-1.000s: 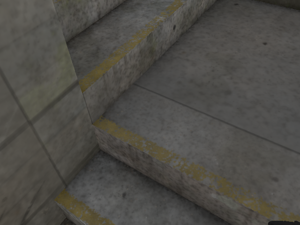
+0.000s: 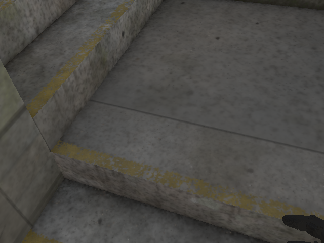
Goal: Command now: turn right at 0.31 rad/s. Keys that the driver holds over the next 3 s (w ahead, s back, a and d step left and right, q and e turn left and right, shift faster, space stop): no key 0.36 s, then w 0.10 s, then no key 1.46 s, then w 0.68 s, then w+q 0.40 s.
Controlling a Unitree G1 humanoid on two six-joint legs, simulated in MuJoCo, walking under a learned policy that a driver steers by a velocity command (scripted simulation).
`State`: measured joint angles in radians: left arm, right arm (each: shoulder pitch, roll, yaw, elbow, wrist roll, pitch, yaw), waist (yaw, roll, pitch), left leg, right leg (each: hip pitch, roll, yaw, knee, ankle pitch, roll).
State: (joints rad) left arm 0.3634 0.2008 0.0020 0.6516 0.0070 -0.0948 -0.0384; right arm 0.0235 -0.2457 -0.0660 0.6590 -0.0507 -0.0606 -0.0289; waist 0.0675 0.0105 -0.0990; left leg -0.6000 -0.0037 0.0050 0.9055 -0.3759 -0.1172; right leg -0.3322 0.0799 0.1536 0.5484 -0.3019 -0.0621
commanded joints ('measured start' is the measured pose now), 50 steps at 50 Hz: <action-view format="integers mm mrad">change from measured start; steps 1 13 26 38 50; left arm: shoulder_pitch -156 -117 -94 -30 -38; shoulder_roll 127 76 20 41 53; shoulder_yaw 30 20 31 42 19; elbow -109 -1 114 245 280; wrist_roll -11 -13 -8 -14 3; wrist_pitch -30 40 46 76 65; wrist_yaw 5 -38 -15 -27 111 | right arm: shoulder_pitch -15 -28 -12 77 206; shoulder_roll -16 35 129 20 -14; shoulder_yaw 18 59 95 44 36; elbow -71 -75 -21 88 211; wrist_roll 15 29 34 13 50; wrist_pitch -12 -41 -29 -4 14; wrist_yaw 40 95 91 124 -39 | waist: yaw -58 -10 -9 -25 -66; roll -115 10 -7 8 -20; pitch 36 -63 -13 25 42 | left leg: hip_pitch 98 476 584 591 558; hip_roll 45 116 161 78 118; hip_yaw -5 -22 -123 11 -3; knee -108 -335 -398 -367 -511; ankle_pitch -10 508 466 555 555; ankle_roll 33 205 235 190 184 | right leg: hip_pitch -49 -70 -98 -72 114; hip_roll -234 -58 -108 -71 -149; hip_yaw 309 29 6 -42 20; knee -118 -1 -49 -107 -124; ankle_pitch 110 165 103 150 406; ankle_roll -160 30 81 47 30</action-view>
